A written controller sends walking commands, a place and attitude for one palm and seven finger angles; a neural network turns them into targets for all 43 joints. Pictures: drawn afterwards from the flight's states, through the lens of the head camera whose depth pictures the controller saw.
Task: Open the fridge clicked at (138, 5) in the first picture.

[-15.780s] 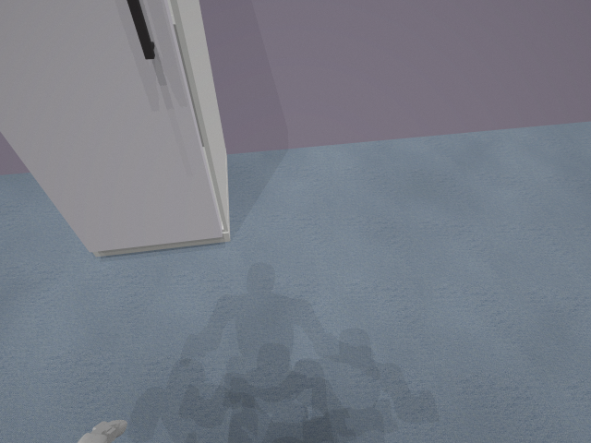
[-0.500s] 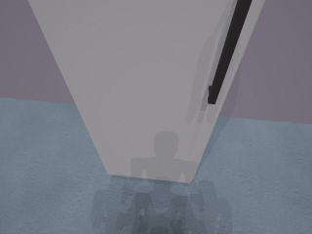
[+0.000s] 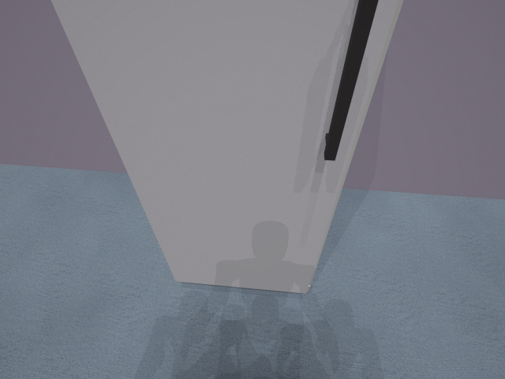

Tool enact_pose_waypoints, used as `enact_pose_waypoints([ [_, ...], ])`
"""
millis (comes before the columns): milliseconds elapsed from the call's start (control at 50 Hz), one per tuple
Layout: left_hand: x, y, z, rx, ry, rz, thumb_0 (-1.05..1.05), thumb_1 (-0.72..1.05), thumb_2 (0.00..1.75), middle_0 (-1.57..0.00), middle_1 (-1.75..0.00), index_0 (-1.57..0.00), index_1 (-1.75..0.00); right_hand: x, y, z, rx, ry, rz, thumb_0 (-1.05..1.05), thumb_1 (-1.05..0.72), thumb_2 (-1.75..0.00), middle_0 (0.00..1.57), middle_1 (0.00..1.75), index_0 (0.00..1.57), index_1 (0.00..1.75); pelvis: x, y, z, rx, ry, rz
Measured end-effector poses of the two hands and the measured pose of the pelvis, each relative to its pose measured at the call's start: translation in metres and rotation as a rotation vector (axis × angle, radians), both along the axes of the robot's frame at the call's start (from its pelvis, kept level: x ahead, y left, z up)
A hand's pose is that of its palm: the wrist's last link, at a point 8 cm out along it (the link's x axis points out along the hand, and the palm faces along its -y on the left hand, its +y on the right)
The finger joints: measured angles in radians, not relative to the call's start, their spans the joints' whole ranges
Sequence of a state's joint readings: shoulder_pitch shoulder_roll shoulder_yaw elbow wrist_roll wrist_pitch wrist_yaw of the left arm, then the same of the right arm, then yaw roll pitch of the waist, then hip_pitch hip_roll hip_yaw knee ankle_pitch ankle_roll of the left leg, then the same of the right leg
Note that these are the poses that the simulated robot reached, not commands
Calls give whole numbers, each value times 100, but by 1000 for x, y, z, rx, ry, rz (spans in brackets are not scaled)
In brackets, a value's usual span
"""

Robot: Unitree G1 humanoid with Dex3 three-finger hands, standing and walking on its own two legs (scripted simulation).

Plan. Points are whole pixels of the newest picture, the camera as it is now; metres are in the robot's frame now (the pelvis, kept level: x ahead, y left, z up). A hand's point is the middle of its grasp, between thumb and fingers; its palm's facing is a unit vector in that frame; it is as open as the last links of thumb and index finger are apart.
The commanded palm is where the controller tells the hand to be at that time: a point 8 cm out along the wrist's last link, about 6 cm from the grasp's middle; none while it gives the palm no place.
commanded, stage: come to a stop and stand still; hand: right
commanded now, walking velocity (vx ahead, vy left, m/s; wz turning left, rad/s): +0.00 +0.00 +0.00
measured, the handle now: (344, 81) +0.52 -0.11 +0.22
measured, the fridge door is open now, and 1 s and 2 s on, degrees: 0 0 0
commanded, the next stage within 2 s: look again from close up in 0.76 s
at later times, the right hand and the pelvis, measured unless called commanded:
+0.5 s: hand out of the picture +0.07 -0.20 -0.18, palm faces -0.03 +0.97 -0.23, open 7.4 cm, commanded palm none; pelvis +0.03 -0.01 -0.01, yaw +1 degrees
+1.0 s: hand out of the picture +0.07 -0.22 -0.18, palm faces -0.05 +0.96 -0.26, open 7.4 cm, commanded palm none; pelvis +0.03 -0.01 +0.00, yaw +1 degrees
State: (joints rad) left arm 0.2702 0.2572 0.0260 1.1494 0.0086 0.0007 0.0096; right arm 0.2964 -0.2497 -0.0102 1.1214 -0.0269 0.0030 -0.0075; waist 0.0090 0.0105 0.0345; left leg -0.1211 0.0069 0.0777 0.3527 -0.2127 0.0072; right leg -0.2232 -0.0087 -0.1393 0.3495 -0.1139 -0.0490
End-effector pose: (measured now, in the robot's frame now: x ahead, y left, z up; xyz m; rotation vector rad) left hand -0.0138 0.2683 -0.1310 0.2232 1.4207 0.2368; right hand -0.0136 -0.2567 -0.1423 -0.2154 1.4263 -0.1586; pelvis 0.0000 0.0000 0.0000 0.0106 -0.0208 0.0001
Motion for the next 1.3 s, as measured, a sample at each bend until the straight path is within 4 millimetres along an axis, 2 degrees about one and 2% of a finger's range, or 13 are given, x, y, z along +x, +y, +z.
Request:
enact_pose_waypoints([
  [120,29,4,0,20,-70,-40,1,91,90,-20,-30,-20,-29,7,-13,0,-38,-14,22,1,-91,-90,20,30,20,30,1,-6,-4,11,12,-2],
  [220,56,-20,-13,-32,-153,-75,1,91,90,-19,-30,-20,-29,28,-13,0,-36,-69,27,1,-91,-90,20,30,20,30,8,-14,-10,3,17,-8],
  [340,83,-55,-21,-123,-208,-90,0,91,90,-20,-30,-20,-29,56,-3,2,-17,-137,38,1,-91,-90,20,30,20,30,18,-16,-10,-10,16,3],
  [440,97,-55,-17,-116,-237,-84,0,93,90,-20,-30,-21,-30,74,6,0,4,-166,51,0,-91,-90,20,30,20,30,23,-14,-10,-14,15,14],
  [580,94,-40,-11,-71,-202,-69,0,92,90,-20,-30,-21,-30,86,12,-6,27,-167,59,0,-90,-90,20,30,20,30,27,-11,-9,-12,15,18],
  [840,75,-15,-3,-6,-123,-43,1,91,90,-20,-30,-20,-30,81,-2,-7,8,-108,61,1,-91,-90,20,30,20,30,30,-7,-6,-9,9,21],
  [1040,84,-12,-1,-12,-145,-56,1,91,90,-20,-30,-20,-30,83,-12,0,-21,-117,65,1,-91,-90,20,30,20,30,29,-6,-4,-11,2,23],
  [1300,95,-9,1,-17,-167,-74,1,91,90,-20,-30,-21,-30,84,-10,3,-21,-127,68,1,-91,-90,20,30,20,30,28,-4,-2,-13,4,22],
])
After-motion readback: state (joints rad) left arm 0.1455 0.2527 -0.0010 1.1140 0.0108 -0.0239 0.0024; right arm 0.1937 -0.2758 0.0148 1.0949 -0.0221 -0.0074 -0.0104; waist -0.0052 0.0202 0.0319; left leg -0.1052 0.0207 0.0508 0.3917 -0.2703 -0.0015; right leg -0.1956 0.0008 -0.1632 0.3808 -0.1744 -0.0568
